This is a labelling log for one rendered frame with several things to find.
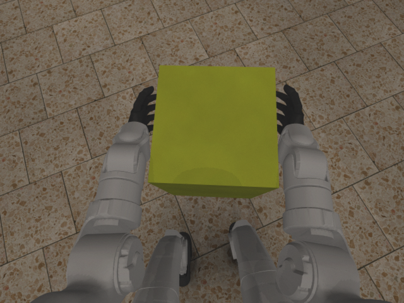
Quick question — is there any robot right forearm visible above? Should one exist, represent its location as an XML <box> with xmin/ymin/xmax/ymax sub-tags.
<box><xmin>278</xmin><ymin>124</ymin><xmax>360</xmax><ymax>279</ymax></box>

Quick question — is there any robot right hand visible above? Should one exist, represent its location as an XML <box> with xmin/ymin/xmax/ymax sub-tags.
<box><xmin>276</xmin><ymin>85</ymin><xmax>304</xmax><ymax>134</ymax></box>

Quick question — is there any right robot upper arm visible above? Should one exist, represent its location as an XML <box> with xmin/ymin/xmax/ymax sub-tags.
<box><xmin>276</xmin><ymin>240</ymin><xmax>392</xmax><ymax>303</ymax></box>

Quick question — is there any left robot upper arm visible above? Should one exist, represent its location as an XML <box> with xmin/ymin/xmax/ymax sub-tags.
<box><xmin>31</xmin><ymin>233</ymin><xmax>145</xmax><ymax>303</ymax></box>

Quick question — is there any carton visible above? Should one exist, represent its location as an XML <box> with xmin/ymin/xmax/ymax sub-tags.
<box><xmin>148</xmin><ymin>65</ymin><xmax>279</xmax><ymax>199</ymax></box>

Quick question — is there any right robot thigh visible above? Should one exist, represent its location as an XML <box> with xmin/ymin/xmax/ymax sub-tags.
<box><xmin>228</xmin><ymin>225</ymin><xmax>293</xmax><ymax>303</ymax></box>

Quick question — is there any robot left forearm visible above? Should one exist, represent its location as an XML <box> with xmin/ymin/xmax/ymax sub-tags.
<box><xmin>66</xmin><ymin>121</ymin><xmax>150</xmax><ymax>284</ymax></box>

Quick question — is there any robot left hand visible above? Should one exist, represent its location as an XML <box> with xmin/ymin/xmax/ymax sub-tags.
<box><xmin>128</xmin><ymin>86</ymin><xmax>157</xmax><ymax>132</ymax></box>

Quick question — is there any robot left foot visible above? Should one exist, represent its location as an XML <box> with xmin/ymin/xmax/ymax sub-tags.
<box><xmin>179</xmin><ymin>232</ymin><xmax>192</xmax><ymax>287</ymax></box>

